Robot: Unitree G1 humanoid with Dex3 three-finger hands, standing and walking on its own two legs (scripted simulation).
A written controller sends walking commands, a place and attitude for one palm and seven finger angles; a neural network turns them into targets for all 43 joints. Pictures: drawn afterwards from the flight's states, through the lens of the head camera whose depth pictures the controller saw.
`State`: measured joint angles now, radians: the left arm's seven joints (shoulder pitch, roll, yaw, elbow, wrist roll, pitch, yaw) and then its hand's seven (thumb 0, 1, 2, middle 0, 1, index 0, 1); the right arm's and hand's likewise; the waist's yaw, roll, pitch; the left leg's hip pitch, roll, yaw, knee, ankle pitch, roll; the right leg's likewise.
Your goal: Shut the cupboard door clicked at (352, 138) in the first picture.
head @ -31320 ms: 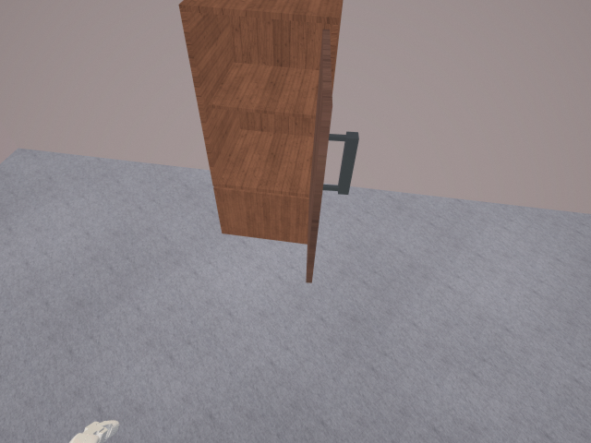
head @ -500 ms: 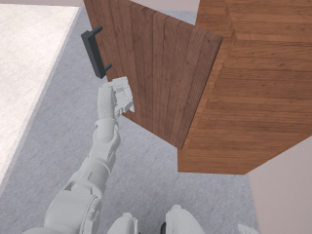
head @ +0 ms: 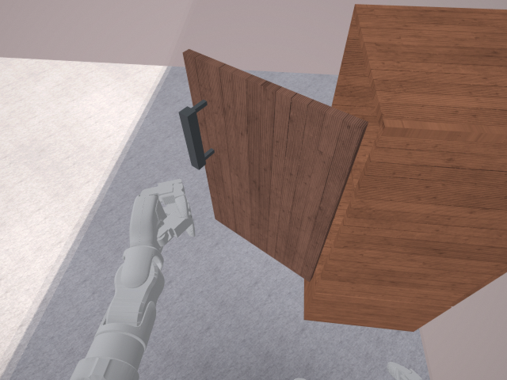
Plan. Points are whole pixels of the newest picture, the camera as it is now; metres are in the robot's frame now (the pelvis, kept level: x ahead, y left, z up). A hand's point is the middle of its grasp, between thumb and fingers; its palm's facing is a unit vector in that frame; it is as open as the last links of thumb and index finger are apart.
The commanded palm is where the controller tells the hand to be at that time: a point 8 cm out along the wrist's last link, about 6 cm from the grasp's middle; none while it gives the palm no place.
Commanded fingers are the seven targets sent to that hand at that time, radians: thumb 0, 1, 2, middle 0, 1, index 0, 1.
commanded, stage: draw the hand back to the body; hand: left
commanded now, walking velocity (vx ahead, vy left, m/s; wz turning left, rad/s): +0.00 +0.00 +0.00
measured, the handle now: (200, 135) +0.62 +0.14 +0.00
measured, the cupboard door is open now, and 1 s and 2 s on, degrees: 59 59 59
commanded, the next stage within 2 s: step back with the hand held close in 1.20 s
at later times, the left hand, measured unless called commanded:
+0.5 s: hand (78, 248) +0.26 +0.22 +0.15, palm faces +0.22 -0.94 -0.26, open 3.8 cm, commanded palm +0.21 +0.27 +0.16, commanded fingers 0.00 0.90 0.90 -0.61 -0.75 -0.61 -0.75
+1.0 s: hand out of the picture +0.19 +0.30 +0.20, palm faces +0.50 -0.77 -0.39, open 7.1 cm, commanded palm +0.14 +0.33 +0.22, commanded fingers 0.00 0.90 0.90 -0.20 -0.30 -0.20 -0.30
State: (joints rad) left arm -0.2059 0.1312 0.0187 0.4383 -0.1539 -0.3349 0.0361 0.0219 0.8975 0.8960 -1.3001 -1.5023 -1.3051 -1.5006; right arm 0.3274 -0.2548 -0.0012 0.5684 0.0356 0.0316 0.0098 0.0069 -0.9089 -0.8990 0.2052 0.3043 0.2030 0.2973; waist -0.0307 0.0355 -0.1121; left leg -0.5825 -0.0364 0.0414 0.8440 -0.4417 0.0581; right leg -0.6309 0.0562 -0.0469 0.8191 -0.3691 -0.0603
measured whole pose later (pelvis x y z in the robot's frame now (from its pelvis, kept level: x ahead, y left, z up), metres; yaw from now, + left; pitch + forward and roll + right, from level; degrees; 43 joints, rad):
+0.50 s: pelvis +0.02 +0.02 +0.04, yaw +1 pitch -2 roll -1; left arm 0.27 0.28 0.07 -0.20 -0.06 -0.03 0.08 0.02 0.89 0.90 -0.88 -1.04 -0.88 -1.03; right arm 0.19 -0.20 0.07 0.53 0.03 0.01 -0.06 0.01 -0.91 -0.90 0.21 0.30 0.20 0.30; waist 0.04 0.07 -0.03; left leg -0.16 -0.07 0.02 0.51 -0.33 0.08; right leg -0.19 0.04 -0.04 0.48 -0.26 -0.03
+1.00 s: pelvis +0.01 +0.03 +0.04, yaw +2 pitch -4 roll -1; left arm 0.46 0.34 0.35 -0.37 -0.07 -0.07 0.11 0.02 0.89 0.90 -0.26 -0.36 -0.26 -0.36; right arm 0.22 -0.25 0.01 0.62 0.03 -0.07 -0.06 0.01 -0.91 -0.90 0.21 0.30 0.20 0.30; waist 0.07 0.08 0.00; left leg -0.09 -0.08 0.01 0.44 -0.28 0.09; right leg -0.13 0.03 -0.05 0.42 -0.22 -0.02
